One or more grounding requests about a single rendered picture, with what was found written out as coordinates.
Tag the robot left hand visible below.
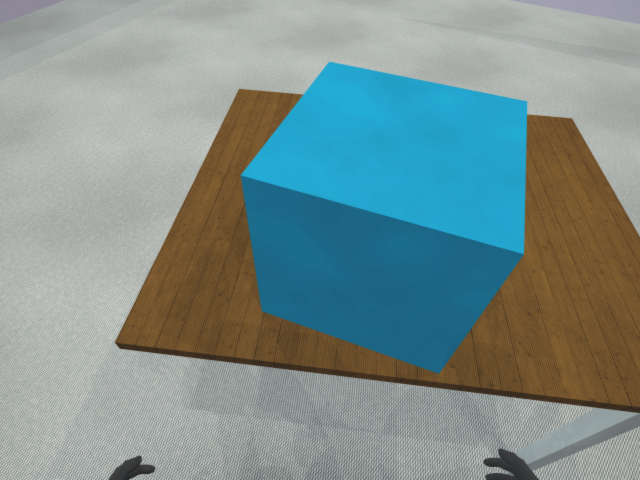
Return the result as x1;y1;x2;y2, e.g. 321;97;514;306
108;456;155;480

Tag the robot right hand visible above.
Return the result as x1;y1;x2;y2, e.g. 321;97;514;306
483;448;539;480

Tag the carton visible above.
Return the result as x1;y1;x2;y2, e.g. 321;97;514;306
241;62;527;374

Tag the table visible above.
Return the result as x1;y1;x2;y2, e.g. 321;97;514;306
115;89;640;475

